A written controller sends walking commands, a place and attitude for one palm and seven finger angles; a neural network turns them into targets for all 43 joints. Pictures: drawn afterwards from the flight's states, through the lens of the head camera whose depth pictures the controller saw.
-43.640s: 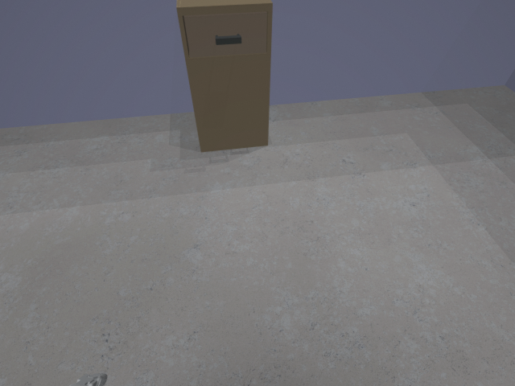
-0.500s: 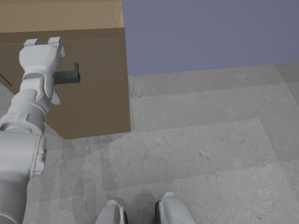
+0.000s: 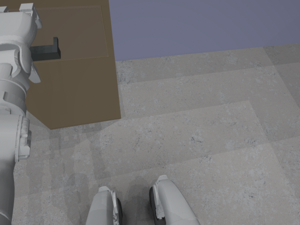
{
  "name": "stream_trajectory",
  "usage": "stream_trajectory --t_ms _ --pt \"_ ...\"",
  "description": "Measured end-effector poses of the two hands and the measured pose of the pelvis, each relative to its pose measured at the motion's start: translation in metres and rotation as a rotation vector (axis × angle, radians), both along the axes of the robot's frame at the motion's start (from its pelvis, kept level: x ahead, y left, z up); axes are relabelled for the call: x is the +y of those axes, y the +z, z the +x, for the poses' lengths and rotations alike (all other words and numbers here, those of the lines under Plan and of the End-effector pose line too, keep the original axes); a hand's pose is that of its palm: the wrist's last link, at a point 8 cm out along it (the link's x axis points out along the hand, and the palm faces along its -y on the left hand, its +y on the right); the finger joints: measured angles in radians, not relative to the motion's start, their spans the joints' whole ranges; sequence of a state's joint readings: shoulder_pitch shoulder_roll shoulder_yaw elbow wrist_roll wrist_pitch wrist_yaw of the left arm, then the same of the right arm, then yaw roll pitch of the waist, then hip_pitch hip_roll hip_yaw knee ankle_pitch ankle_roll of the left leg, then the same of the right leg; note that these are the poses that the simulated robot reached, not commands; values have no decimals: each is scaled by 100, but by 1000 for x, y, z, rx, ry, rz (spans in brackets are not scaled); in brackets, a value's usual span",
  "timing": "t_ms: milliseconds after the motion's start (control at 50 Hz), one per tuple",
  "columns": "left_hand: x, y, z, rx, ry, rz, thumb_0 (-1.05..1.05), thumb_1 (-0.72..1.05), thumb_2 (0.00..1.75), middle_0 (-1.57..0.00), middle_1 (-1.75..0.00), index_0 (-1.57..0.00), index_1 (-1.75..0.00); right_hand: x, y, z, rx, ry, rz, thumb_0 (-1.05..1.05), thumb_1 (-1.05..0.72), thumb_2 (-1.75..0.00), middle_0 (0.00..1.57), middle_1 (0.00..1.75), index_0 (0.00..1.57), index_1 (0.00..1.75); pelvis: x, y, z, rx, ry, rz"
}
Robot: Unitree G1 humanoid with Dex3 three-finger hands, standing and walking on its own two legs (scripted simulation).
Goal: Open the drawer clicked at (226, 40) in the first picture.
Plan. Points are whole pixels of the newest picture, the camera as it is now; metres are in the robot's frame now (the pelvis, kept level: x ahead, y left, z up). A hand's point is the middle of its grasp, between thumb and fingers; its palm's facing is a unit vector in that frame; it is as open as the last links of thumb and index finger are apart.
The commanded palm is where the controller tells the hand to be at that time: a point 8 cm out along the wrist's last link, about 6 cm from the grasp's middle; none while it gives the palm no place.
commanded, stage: lower the fingers behind the handle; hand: left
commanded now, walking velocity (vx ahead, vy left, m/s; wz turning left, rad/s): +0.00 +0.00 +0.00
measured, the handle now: (36, 47) +0.62 +0.23 +0.02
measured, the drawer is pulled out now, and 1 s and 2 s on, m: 0.00 0.00 0.00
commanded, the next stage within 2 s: lift the fingers back up to retry in 0.70 s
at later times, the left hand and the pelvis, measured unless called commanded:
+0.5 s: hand (30, 58) +0.57 +0.24 +0.03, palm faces +0.01 +0.03 -1.00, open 13.6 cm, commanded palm +0.58 +0.22 +0.04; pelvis -0.01 +0.00 -0.03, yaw +0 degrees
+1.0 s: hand (29, 57) +0.57 +0.24 +0.03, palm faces -0.04 +0.02 -1.00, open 13.7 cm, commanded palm +0.58 +0.23 +0.07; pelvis +0.00 -0.01 -0.02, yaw +0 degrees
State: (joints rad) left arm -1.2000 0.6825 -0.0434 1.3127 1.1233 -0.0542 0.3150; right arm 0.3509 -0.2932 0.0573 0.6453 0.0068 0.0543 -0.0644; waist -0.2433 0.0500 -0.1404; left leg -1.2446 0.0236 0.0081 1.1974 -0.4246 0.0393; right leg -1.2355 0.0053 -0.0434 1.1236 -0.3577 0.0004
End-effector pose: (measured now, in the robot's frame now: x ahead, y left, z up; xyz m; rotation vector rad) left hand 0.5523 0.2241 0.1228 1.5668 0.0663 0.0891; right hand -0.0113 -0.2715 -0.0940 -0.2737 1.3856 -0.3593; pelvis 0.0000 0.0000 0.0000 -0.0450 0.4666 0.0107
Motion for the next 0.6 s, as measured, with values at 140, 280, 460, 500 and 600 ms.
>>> stream_trajectory --t_ms 140,280,460,500,600 --pt "8 -32 -2 140 36 40 0 -49 30 -32 -120 -27 -131 4 -9 -11 -15 -18 -15 0 -91 -89 20 30 21 30 4 -11 -8 16 -9 -3" --pt "15 -38 2 40 -39 34 0 -49 30 -37 -137 -33 -125 9 -27 -24 43 -4 -4 0 -91 -89 20 30 20 30 5 -30 -8 56 -6 -12" --pt "11 -42 1 -8 4 32 0 -49 30 -36 -134 -35 -129 16 -38 -11 54 16 51 0 -91 -89 20 30 21 30 3 -30 -7 65 5 -14" --pt "9 -41 1 8 20 30 0 -49 30 -35 -131 -33 -129 16 -36 -6 38 18 52 0 -91 -89 20 30 21 30 1 -28 -7 60 4 -13" --pt "7 -38 1 59 40 27 0 -49 30 -33 -126 -30 -127 9 -28 3 -6 19 33 0 -91 -89 20 30 21 30 -2 -22 -6 49 3 -12"
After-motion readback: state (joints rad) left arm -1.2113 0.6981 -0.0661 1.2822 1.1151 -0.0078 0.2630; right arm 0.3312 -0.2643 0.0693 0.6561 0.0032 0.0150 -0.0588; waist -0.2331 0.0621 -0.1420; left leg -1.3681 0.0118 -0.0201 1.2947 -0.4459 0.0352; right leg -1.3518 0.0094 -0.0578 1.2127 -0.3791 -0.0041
